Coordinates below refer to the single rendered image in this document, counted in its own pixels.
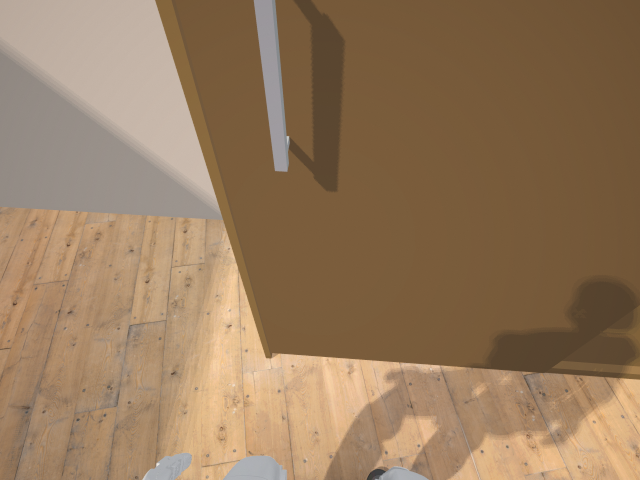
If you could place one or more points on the left robot hand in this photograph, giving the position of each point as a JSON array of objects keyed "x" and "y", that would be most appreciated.
[{"x": 169, "y": 468}]

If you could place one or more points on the wardrobe door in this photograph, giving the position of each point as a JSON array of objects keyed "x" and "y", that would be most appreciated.
[
  {"x": 619, "y": 344},
  {"x": 463, "y": 185}
]

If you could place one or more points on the left robot thigh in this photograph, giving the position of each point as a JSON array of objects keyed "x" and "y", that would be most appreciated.
[{"x": 257, "y": 468}]

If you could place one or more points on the handle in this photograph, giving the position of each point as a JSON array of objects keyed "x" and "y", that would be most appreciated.
[{"x": 266, "y": 19}]

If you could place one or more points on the robot right shin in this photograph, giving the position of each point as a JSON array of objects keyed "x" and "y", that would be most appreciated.
[{"x": 395, "y": 467}]

